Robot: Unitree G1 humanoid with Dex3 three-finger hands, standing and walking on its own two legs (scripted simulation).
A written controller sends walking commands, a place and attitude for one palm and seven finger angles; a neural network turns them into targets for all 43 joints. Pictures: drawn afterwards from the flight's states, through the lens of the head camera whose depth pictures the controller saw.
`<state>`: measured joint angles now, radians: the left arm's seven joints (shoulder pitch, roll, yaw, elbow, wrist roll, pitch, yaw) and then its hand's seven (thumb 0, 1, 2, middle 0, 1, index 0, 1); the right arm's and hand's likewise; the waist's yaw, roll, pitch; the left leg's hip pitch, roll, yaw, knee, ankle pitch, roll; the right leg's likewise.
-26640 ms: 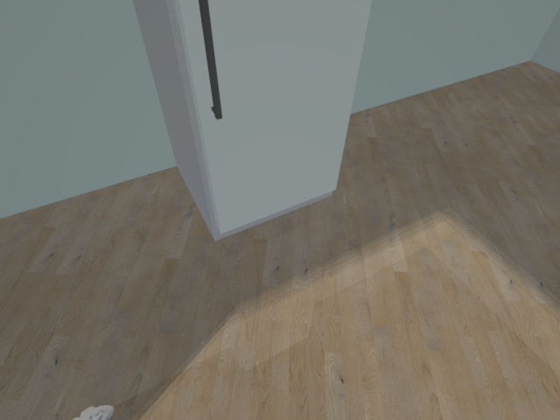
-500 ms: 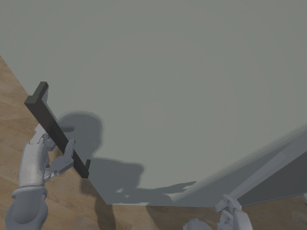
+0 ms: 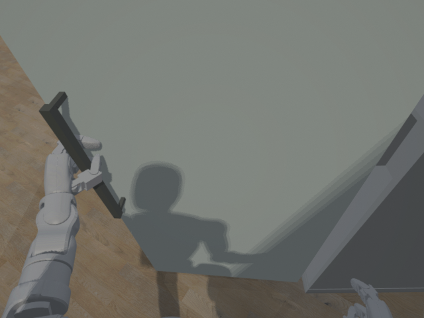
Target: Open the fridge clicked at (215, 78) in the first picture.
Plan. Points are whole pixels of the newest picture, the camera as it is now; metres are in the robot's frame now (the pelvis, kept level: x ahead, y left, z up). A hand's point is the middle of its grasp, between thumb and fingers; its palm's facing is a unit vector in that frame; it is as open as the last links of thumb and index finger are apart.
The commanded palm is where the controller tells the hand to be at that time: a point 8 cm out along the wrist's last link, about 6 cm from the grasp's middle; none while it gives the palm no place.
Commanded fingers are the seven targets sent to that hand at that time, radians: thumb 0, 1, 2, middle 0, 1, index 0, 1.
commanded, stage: stop walking and hold the door back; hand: left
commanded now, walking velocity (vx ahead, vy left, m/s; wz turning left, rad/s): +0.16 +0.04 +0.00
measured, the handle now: (94, 167) +0.38 +0.27 +0.07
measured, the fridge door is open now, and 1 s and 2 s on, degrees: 85 80 80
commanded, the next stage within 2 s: loosen the grip on the handle in 1.10 s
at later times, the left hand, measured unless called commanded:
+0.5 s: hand (102, 151) +0.40 +0.25 +0.10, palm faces +0.26 -0.91 -0.33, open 5.7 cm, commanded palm +0.35 +0.31 +0.08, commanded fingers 0.00 0.90 0.90 -0.45 -1.40 -0.45 -1.40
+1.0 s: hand (100, 158) +0.39 +0.25 +0.09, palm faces +0.21 -0.93 -0.29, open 5.4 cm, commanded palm +0.34 +0.31 +0.08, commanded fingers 0.00 0.90 0.90 -0.45 -1.40 -0.45 -1.40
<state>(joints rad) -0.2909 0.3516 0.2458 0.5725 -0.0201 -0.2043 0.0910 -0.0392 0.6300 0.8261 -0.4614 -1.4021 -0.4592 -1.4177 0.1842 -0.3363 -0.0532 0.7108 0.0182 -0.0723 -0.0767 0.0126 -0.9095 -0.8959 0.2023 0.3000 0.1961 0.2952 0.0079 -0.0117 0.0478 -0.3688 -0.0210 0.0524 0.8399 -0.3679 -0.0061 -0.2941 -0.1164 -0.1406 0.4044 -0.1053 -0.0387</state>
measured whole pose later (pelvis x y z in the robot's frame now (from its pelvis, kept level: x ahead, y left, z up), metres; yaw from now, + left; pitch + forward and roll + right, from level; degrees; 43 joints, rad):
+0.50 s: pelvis -0.02 +0.01 -0.02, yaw -5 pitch +1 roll -1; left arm -0.45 0.49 0.32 0.64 0.00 -0.18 0.04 -0.01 0.66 0.79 -0.46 -1.40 -0.42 -1.40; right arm 0.35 -0.20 0.04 0.74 0.04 -0.03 -0.09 0.01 -0.91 -0.90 0.21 0.30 0.20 0.30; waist -0.05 0.03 0.07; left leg -0.28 0.09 0.12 0.61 -0.34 0.00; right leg -0.26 0.01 -0.11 0.50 -0.25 -0.03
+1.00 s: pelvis -0.02 +0.04 -0.01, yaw -9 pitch +0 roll -1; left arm -0.26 0.45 0.36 0.40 -0.02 -0.21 0.04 -0.06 0.69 0.76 -0.46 -1.40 -0.45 -1.40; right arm 0.18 -0.22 0.03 0.60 0.02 -0.08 -0.08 0.01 -0.91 -0.90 0.20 0.30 0.20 0.30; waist -0.05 -0.02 0.09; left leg -0.33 0.05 0.07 0.54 -0.21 0.01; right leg -0.23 0.01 -0.04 0.50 -0.25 0.00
